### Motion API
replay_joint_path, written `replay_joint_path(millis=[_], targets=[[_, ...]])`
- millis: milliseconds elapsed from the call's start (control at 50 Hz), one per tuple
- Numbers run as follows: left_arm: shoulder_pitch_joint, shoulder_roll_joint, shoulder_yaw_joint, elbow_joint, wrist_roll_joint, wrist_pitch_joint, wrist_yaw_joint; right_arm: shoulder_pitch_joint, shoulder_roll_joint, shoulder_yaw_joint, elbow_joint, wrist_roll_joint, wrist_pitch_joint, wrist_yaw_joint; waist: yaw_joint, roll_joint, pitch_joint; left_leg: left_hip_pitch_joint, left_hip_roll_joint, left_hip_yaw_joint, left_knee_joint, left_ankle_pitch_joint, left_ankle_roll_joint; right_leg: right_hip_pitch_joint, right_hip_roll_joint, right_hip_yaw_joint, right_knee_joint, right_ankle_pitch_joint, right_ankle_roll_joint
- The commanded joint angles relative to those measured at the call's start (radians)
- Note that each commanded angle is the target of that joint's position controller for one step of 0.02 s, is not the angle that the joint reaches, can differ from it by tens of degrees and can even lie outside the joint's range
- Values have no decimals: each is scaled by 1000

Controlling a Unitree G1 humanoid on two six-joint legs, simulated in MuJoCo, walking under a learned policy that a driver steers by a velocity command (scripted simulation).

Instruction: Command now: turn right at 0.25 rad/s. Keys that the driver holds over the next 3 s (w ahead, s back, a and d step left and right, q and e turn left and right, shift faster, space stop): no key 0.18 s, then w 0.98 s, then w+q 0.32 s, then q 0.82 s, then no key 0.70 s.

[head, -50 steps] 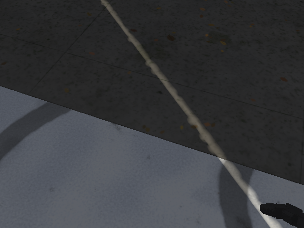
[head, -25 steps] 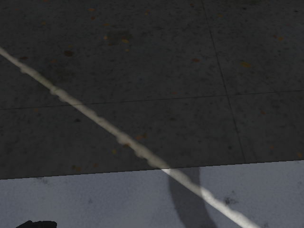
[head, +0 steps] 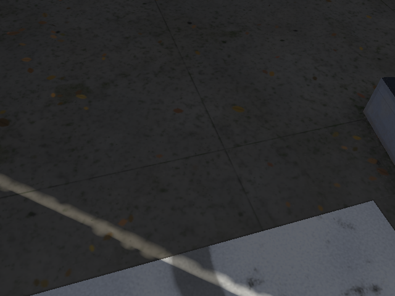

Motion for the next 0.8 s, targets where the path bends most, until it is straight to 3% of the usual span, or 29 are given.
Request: replay_joint_path(millis=[20,80,120,140,180,200,220,240,260,280,300,340,380,420,460,480,500,520,540,560,600,640,680,740,800], targets=[[70,86,37,-20,4,3,8,-105,-112,-19,-93,25,-18,-9,44,158,-46,81,253,-232,-172,324,194,-48,-45,26,247,-9,51],[19,24,10,-31,-3,1,4,-81,-90,-10,-80,18,-7,-5,21,198,-60,135,195,-144,-154,351,183,21,-94,-51,28,19,73],[-27,-5,-7,-42,-1,-3,-1,-50,-117,-17,-68,20,3,-4,-13,245,-73,148,189,-134,-140,358,185,120,-131,-115,-168,-6,76],[-32,7,-4,-41,-7,-5,-3,-24,-137,-22,-60,22,8,-4,-27,258,-76,156,199,-151,-130,368,192,155,-128,-136,-240,-7,74],[17,23,3,-9,-12,-7,-5,-19,-145,-20,-52,35,13,-2,-2,241,-72,142,196,-158,-100,384,179,259,-119,-163,-476,169,51],[45,21,0,9,-5,-8,-5,8,-124,-12,-41,40,7,0,7,214,-87,107,181,-153,-110,278,147,353,-123,-154,-595,265,28],[56,49,1,9,3,-7,0,31,-109,-4,-34,32,-6,7,3,168,-106,26,163,-142,-111,140,93,462,-169,-96,-579,322,-3],[85,110,12,6,9,-5,8,29,-85,6,-45,6,-21,18,-12,35,-135,-59,95,-65,-26,-11,44,534,-264,-8,-504,397,-51],[117,143,28,42,9,-5,0,10,-53,12,-53,16,-32,18,-4,-148,-128,-83,-19,83,56,-166,-4,438,-284,49,-527,53,-134],[121,122,23,28,10,-15,-9,-68,-90,5,-64,21,-39,15,55,-143,-43,-138,-31,110,154,-185,-28,369,-331,160,-635,-190,-185],[136,124,21,40,15,-25,-8,-123,-100,-4,-85,35,-44,13,73,-166,41,-202,-26,104,220,-195,-20,321,-379,250,-705,-289,-216],[141,119,16,54,3,-52,-1,-116,-101,-12,-97,50,-54,15,64,-210,118,-292,24,41,325,-270,18,317,-437,325,-743,-235,-250],[139,106,12,57,-12,-67,0,-108,-86,-9,-99,61,-74,33,54,-175,111,-312,53,26,268,-273,60,370,-430,283,-737,-145,-235],[84,111,13,46,-23,-67,-5,-62,-67,-5,-73,53,-87,49,18,-135,65,-113,23,74,102,-129,71,301,-364,165,-711,-14,-202],[64,96,9,42,-18,-62,-10,66,-75,-17,-13,43,-85,54,-41,-101,1,168,-37,126,4,56,47,177,-306,76,-630,46,-172],[61,63,-1,40,-11,-65,-13,144,-86,-24,10,45,-80,50,-73,-68,-23,278,-17,96,-1,36,47,109,-278,43,-552,43,-145],[36,-9,-23,20,1,-72,-17,246,-139,-35,22,44,-80,40,-109,93,-39,380,142,-131,-115,-68,95,-5,-191,-54,-284,48,-81],[38,-15,-25,-38,-17,-91,-11,313,-275,-66,24,35,-82,47,-112,349,-66,446,370,-576,-287,-290,255,-211,-101,-131,22,-100,-30],[37,56,-4,-32,-40,-106,-5,264,-221,-49,13,25,-89,48,-88,256,-2,387,418,-699,-344,-464,308,-314,-151,-58,191,-129,-39],[24,79,4,-21,-47,-115,-10,211,-169,-33,1,28,-93,42,-64,200,69,348,387,-606,-342,-466,279,-367,-199,-49,238,-29,-60],[24,57,3,6,-24,-121,-18,152,-137,-20,-14,22,-91,36,-35,134,79,307,301,-420,-345,-264,225,-351,-247,-76,202,125,-70],[23,34,1,18,-11,-121,-30,145,-129,-14,-19,19,-88,30,-25,139,59,263,236,-280,-367,-79,197,-281,-262,-102,144,231,-55],[-6,20,-3,11,-7,-120,-35,165,-133,-13,-12,27,-86,25,-31,121,51,263,216,-193,-382,69,202,-274,-256,-131,61,302,-28],[-101,-17,-20,-17,-8,-125,-41,189,-149,-15,5,31,-76,16,-56,117,62,233,190,-94,-387,198,192,-217,-239,-158,-142,419,-2],[-192,-23,-29,-40,-17,-133,-59,230,-169,-19,27,38,-68,9,-84,119,84,209,200,-56,-391,206,191,-145,-214,-182,-280,508,2]])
